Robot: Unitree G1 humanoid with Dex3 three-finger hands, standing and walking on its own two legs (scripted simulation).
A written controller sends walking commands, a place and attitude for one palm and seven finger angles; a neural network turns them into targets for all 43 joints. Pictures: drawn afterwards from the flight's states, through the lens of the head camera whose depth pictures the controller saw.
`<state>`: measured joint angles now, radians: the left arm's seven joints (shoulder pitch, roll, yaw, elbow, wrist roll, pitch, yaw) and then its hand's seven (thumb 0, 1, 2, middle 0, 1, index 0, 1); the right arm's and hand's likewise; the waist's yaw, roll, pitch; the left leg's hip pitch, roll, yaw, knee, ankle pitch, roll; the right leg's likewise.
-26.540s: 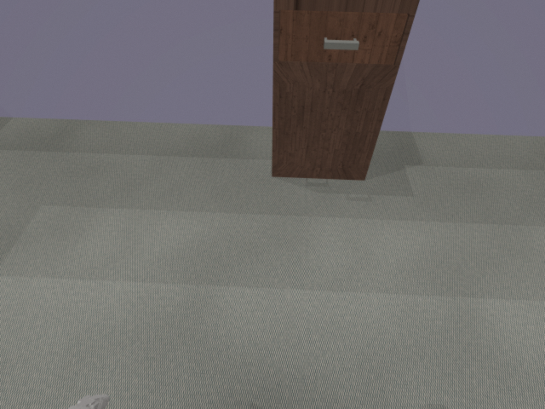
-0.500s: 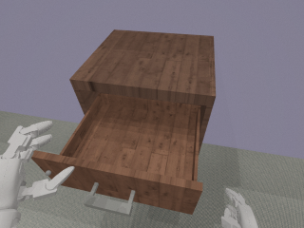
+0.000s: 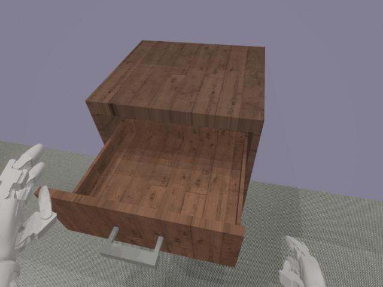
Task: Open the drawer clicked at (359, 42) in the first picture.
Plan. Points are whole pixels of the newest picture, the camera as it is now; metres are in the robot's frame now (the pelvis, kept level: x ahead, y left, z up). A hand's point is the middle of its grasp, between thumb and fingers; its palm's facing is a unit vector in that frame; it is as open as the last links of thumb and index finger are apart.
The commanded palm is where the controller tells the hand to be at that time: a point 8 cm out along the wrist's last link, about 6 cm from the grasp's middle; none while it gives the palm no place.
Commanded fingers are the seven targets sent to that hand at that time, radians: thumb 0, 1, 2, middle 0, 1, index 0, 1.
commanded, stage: step back with the hand held close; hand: left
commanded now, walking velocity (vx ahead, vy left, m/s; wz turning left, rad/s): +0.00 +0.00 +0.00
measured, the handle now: (133, 245) +0.22 +0.16 -0.04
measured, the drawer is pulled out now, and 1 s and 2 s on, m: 0.28 0.28 0.28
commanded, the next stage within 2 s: stop stepping back and stand still in 1.30 s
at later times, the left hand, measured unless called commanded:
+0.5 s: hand (38, 223) +0.16 +0.25 +0.16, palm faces +0.26 -0.80 -0.54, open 7.4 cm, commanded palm +0.10 +0.29 +0.18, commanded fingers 0.00 0.90 0.90 -0.20 -0.30 -0.20 -0.30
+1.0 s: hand out of the picture +0.11 +0.28 +0.16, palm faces +0.36 -0.81 -0.47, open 7.4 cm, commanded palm +0.04 +0.31 +0.18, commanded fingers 0.00 0.90 0.90 -0.20 -0.30 -0.20 -0.30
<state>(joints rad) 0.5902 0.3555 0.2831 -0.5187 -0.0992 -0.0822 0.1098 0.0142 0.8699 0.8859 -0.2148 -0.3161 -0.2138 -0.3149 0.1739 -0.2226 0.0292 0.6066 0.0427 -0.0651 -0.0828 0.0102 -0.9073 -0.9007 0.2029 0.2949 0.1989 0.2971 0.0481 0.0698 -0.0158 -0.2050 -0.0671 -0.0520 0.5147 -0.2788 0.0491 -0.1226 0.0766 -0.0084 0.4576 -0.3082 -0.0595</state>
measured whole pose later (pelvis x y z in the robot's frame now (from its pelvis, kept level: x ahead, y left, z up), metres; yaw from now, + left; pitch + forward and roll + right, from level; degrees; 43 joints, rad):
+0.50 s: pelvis -0.03 +0.01 +0.00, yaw -1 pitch +3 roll -1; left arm 0.69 0.45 0.40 -0.61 -0.07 -0.20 0.12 0.02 0.89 0.90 -0.22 -0.30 -0.22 -0.30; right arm 0.16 -0.23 -0.02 0.55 0.04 0.01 -0.07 0.01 -0.91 -0.90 0.20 0.29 0.20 0.30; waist -0.01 0.02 0.01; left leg -0.36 -0.08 -0.03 0.54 -0.23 0.07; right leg -0.30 0.06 0.00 0.54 -0.28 -0.04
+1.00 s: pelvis -0.08 +0.03 -0.01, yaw +1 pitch +3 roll -3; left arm 0.65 0.44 0.43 -0.64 -0.07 -0.24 0.15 0.01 0.89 0.90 -0.22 -0.30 -0.21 -0.30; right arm 0.19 -0.21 -0.01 0.57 0.00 -0.06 -0.07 0.01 -0.91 -0.90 0.20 0.29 0.20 0.30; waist -0.01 -0.01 0.01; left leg -0.46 -0.03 0.01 0.58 -0.17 0.08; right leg -0.41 0.05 -0.01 0.77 -0.45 0.00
